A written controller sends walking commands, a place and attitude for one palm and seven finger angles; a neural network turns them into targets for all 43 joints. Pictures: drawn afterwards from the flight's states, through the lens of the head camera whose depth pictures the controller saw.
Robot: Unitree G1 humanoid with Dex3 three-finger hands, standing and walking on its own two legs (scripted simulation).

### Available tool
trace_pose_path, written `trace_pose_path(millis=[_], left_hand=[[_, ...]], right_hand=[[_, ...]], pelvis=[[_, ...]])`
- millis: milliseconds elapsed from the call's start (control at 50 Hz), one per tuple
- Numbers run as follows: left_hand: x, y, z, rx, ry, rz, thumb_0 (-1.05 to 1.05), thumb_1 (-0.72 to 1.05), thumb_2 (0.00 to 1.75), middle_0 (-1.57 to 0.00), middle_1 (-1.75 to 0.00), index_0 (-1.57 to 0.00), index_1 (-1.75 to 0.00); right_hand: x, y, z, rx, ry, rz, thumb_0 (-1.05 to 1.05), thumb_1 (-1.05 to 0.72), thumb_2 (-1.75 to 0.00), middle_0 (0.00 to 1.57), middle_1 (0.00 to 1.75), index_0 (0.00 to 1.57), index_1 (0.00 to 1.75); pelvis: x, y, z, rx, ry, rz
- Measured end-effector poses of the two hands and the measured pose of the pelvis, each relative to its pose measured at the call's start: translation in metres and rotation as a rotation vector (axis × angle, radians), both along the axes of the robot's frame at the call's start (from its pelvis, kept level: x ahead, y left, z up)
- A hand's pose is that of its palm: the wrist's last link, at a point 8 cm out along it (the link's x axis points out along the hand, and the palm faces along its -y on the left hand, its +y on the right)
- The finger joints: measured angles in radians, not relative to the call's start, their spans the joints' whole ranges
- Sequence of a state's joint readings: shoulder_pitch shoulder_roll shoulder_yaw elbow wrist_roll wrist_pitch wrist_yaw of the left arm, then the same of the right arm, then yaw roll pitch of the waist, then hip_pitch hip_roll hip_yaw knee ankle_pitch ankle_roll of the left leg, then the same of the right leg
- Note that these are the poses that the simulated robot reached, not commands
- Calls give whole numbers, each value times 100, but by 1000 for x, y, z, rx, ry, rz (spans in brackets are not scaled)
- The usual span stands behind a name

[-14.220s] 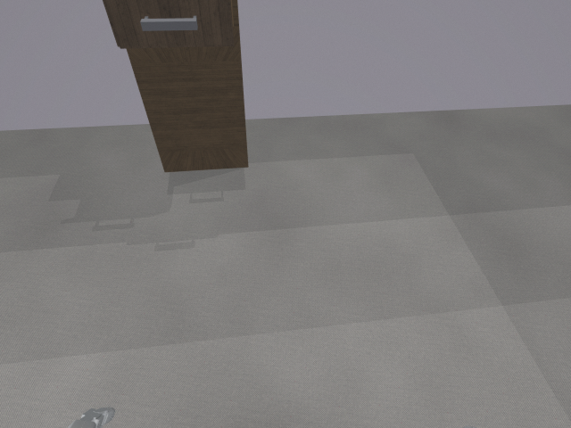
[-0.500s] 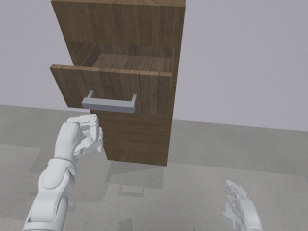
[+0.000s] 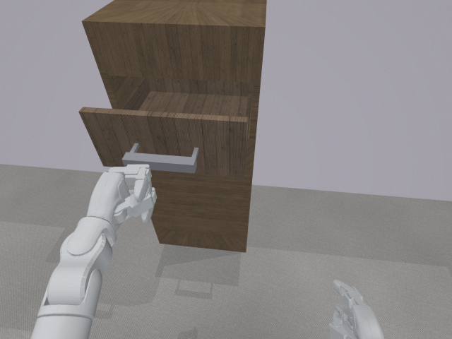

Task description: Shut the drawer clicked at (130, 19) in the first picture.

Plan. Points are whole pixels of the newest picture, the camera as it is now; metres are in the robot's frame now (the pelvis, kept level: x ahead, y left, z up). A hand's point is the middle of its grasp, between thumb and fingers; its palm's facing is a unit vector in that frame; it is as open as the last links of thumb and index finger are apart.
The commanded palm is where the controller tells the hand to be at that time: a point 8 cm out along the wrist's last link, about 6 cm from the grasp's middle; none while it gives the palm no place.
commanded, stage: raise the hand and make a fist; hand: left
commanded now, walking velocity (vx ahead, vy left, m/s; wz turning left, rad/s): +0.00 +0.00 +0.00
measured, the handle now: (162, 155) +0.50 +0.20 +0.04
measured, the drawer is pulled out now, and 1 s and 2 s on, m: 0.17 0.17 0.16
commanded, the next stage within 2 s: bring the fist close to the handle in 0.12 s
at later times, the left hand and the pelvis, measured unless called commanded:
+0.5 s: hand (157, 189) +0.33 +0.16 +0.12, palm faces -0.01 -1.00 -0.03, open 3.3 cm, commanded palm +0.31 +0.21 +0.11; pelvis +0.00 -0.01 +0.00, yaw +0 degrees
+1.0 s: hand (170, 191) +0.37 +0.15 +0.06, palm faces -0.06 -1.00 -0.02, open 3.2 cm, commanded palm +0.36 +0.21 +0.06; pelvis +0.01 -0.01 -0.02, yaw -1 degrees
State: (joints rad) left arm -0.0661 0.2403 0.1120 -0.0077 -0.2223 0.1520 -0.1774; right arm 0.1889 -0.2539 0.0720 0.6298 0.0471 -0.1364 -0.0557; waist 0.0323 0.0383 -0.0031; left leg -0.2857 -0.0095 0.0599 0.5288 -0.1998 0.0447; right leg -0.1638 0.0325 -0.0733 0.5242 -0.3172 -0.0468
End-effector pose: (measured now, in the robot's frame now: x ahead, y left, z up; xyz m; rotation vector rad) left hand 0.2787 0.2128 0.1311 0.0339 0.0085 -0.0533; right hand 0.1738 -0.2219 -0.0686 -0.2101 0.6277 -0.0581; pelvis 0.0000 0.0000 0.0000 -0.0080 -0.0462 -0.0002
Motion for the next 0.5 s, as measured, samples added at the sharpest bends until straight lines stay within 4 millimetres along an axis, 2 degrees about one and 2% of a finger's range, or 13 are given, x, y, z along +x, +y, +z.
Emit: trace_pose_path(millis=[100, 200, 380, 500], left_hand=[[-4, 1, 9, 7, -57, 34, 1, 89, 90, -140, -160, -140, -160], [1, 6, 19, 6, -93, 53, 1, 89, 90, -140, -160, -140, -160], [15, 2, -11, -15, 32, 30, 1, 90, 90, -140, -160, -140, -160], [31, -2, -14, -6, -27, 40, 1, 90, 90, -140, -160, -140, -160]], right_hand=[[-6, -7, 1, -3, -9, -16, 2, -91, -90, 20, 29, 20, 30], [-10, -11, -1, 3, -3, -18, 2, -91, -90, 20, 29, 20, 30], [-17, -20, -7, -2, 23, -39, 2, -91, -90, 20, 29, 20, 30], [-23, -26, -12, -13, 47, -50, 2, -91, -90, 20, 29, 20, 30]], pelvis=[[-2, -5, 1, 3, -7, -5], [-4, -10, 1, 0, -14, -1], [-5, -14, 0, -1, 9, 0], [-1, -14, -2, 4, 33, -5]])
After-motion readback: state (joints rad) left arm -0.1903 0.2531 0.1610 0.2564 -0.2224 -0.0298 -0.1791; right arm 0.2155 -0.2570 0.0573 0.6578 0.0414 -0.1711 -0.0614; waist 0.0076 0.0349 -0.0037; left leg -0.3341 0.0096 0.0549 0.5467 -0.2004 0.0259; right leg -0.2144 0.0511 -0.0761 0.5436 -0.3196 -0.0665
